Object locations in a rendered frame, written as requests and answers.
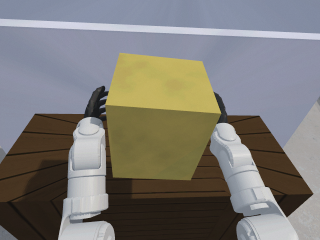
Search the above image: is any robot left upper arm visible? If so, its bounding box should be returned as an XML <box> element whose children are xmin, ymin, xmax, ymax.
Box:
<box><xmin>60</xmin><ymin>221</ymin><xmax>115</xmax><ymax>240</ymax></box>

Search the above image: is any right robot forearm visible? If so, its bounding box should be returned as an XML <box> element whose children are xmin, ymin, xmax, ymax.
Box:
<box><xmin>209</xmin><ymin>123</ymin><xmax>299</xmax><ymax>240</ymax></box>

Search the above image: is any left robot hand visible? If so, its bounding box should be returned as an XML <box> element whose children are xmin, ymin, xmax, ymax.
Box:
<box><xmin>83</xmin><ymin>86</ymin><xmax>109</xmax><ymax>122</ymax></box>

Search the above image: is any carton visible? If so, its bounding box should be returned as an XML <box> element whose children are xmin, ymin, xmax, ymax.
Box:
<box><xmin>105</xmin><ymin>53</ymin><xmax>222</xmax><ymax>181</ymax></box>

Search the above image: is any pedestal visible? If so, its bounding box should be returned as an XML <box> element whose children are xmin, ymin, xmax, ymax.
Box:
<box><xmin>0</xmin><ymin>113</ymin><xmax>313</xmax><ymax>240</ymax></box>

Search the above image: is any robot right upper arm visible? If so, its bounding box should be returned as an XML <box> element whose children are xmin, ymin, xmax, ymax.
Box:
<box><xmin>236</xmin><ymin>213</ymin><xmax>298</xmax><ymax>240</ymax></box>

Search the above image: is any right robot hand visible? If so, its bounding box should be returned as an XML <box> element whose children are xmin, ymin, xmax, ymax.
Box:
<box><xmin>214</xmin><ymin>92</ymin><xmax>228</xmax><ymax>124</ymax></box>

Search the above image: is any left robot forearm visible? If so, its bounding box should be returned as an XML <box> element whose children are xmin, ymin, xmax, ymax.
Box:
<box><xmin>58</xmin><ymin>117</ymin><xmax>109</xmax><ymax>240</ymax></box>

